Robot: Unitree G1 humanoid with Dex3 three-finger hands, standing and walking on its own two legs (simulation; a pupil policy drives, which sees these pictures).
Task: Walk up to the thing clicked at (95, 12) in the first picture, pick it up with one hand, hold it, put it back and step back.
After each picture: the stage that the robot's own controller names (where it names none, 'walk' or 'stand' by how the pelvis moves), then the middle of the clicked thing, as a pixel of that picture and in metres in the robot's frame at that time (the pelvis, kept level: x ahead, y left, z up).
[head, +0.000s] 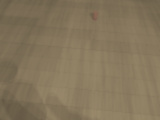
stand; (95, 15) +1.92 -0.20 -0.72
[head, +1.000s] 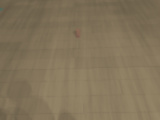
walk; (78, 33) +1.79 +0.17 -0.70
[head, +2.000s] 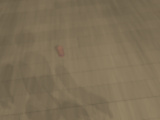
walk; (60, 51) +1.18 +0.31 -0.71
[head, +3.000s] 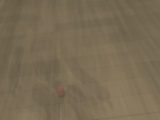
walk; (60, 91) +0.74 +0.26 -0.72
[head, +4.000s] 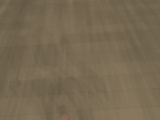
walk; out of the picture +0.49 +0.18 -0.71
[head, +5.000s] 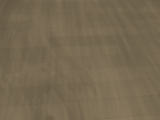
stand; out of the picture +0.38 +0.17 -0.71
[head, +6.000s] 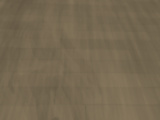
stand; out of the picture +0.37 +0.14 -0.72
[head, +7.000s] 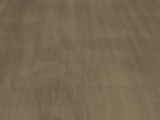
stand; out of the picture +0.37 +0.15 -0.73
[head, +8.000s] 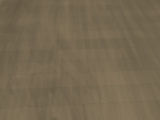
stand; out of the picture +0.38 +0.17 -0.73
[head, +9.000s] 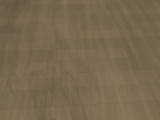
stand; out of the picture +0.36 +0.17 -0.73
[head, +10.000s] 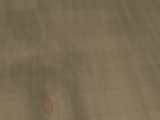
go down; (48, 107) +0.39 +0.18 -0.61
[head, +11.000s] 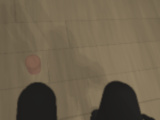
go down; (33, 65) +0.44 +0.19 -0.31
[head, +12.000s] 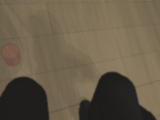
close in; (11, 55) +0.44 +0.21 -0.27
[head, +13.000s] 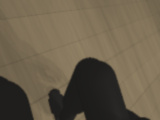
close in; out of the picture +0.43 +0.24 -0.23
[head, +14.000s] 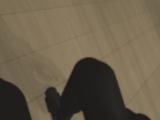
close; out of the picture +0.43 +0.25 -0.23
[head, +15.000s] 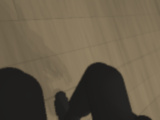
lift; out of the picture +0.38 +0.23 -0.22
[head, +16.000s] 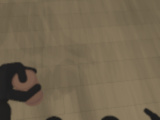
lift; (29, 89) +0.32 +0.18 -0.02
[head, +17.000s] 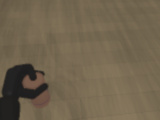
hold; (37, 90) +0.32 +0.16 +0.01
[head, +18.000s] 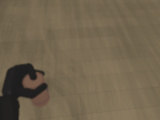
hold; (37, 90) +0.33 +0.16 +0.00
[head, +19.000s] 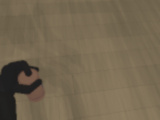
crouch; (32, 86) +0.35 +0.17 -0.07
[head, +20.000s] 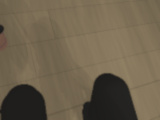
lower; out of the picture +0.49 +0.23 -0.09
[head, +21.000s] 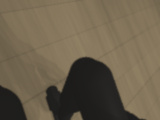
lower; out of the picture +0.44 +0.27 -0.23
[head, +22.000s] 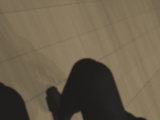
lower; out of the picture +0.44 +0.27 -0.24
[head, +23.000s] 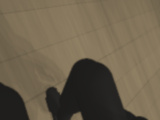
lower; out of the picture +0.44 +0.27 -0.24
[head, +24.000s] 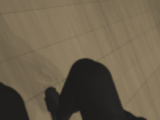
lower; out of the picture +0.44 +0.27 -0.24
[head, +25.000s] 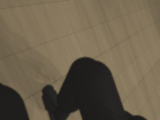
open; out of the picture +0.43 +0.25 -0.24
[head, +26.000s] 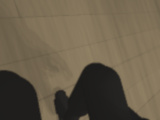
stand; out of the picture +0.42 +0.24 -0.24
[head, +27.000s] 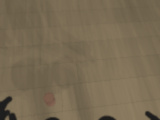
stand; (49, 99) +0.39 +0.17 -0.56
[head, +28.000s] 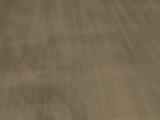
stand; out of the picture +0.38 +0.16 -0.66
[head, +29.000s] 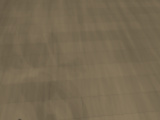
stand; out of the picture +0.37 +0.16 -0.67
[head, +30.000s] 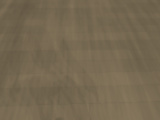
stand; out of the picture +0.40 +0.14 -0.72
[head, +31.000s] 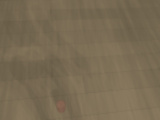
walk; (61, 106) +0.44 +0.10 -0.71
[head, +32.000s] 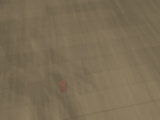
walk; (63, 86) +0.64 +0.17 -0.70
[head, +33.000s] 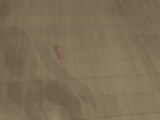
walk; (60, 53) +0.98 +0.18 -0.69
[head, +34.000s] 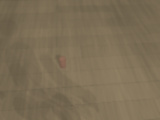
stand; (62, 62) +1.02 +0.19 -0.70
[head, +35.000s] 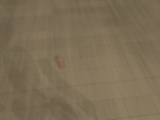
stand; (61, 63) +1.06 +0.20 -0.72
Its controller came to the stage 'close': yes
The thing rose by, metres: 0.71
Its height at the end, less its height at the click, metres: +0.00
